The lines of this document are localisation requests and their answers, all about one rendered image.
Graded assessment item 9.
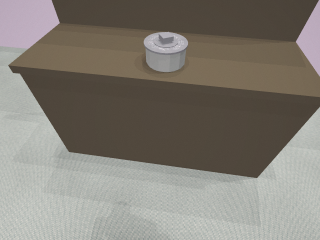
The lid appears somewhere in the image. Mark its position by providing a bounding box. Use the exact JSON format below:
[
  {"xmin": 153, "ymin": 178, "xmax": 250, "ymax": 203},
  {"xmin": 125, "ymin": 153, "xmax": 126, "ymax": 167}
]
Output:
[{"xmin": 143, "ymin": 32, "xmax": 188, "ymax": 55}]

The table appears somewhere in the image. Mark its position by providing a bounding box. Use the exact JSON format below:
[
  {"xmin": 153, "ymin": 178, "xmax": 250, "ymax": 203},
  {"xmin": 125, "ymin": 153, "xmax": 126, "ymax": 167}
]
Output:
[{"xmin": 8, "ymin": 0, "xmax": 320, "ymax": 178}]

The knob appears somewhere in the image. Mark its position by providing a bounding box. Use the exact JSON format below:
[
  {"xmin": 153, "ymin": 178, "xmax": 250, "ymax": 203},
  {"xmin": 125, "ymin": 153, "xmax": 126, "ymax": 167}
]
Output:
[{"xmin": 158, "ymin": 32, "xmax": 174, "ymax": 43}]

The pot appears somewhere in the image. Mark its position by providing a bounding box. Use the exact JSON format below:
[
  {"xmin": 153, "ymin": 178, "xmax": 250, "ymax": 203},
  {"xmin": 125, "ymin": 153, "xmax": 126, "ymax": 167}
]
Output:
[{"xmin": 145, "ymin": 49, "xmax": 186, "ymax": 72}]

